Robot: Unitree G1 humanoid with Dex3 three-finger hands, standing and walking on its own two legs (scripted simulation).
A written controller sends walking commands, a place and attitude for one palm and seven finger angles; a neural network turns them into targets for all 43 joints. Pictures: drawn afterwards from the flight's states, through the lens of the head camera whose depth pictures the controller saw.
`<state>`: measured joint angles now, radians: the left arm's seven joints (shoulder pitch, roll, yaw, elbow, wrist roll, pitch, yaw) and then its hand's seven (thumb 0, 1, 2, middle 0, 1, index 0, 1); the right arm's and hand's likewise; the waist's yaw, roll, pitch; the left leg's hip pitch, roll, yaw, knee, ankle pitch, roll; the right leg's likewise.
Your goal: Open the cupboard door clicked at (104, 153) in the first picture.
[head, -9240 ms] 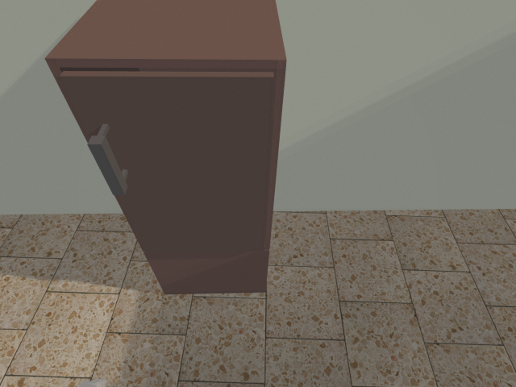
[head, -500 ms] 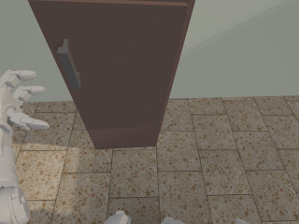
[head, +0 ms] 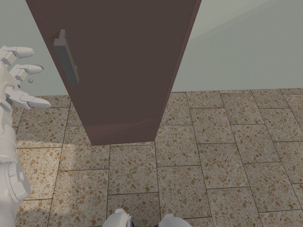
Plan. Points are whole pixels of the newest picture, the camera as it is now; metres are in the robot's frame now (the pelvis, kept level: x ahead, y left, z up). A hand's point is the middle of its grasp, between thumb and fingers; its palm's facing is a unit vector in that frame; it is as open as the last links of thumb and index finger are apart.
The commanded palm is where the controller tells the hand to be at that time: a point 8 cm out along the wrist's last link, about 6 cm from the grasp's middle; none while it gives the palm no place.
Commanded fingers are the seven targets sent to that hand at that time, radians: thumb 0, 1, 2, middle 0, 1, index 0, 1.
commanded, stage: move the hooked fingers beside the handle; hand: left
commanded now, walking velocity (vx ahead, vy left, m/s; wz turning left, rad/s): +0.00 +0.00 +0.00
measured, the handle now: (68, 58) +0.55 +0.22 +0.07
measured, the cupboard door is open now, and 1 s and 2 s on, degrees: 0 0 0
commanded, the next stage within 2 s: slide the fingers in behind the handle in 1.10 s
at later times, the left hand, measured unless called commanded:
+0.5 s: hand (33, 67) +0.50 +0.30 +0.08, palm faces +0.10 -1.00 +0.00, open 14.0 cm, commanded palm +0.48 +0.34 +0.07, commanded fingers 0.00 -0.50 0.30 -0.30 -1.20 -0.30 -1.20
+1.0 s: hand (32, 70) +0.49 +0.30 +0.08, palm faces +0.10 -0.99 +0.00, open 14.0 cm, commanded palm +0.47 +0.33 +0.07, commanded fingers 0.00 -0.50 0.30 -0.30 -1.20 -0.30 -1.20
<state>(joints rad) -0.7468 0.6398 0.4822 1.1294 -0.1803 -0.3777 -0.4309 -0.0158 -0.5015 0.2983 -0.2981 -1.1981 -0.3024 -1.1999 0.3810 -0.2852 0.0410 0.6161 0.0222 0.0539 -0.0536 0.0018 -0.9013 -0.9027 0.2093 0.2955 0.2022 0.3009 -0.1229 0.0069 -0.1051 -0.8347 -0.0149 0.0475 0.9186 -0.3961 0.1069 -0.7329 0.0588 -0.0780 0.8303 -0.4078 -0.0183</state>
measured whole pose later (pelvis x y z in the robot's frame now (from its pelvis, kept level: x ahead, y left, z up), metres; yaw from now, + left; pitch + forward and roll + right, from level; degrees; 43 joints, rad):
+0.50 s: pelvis +0.00 -0.01 -0.01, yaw -2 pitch +22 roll -6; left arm -0.91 0.82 0.55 1.27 -0.12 -0.35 -0.46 -0.02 -0.50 0.30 -0.30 -1.20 -0.30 -1.20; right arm 0.44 -0.31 0.05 0.61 0.01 0.09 -0.05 0.00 -0.90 -0.90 0.21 0.30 0.20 0.30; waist -0.19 0.01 -0.09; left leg -0.96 0.01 0.04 0.98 -0.42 0.10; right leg -0.85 0.09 -0.09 0.87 -0.41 -0.03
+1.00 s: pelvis +0.00 +0.00 -0.01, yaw -1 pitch +21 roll -6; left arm -0.86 0.75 0.53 1.21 -0.13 -0.36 -0.44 -0.02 -0.50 0.30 -0.30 -1.20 -0.30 -1.20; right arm 0.39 -0.29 0.05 0.59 0.01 0.09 -0.04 0.00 -0.90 -0.90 0.21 0.30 0.20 0.30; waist -0.17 0.01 -0.10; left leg -0.93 0.01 0.03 0.98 -0.43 0.10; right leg -0.81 0.08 -0.09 0.86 -0.42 -0.03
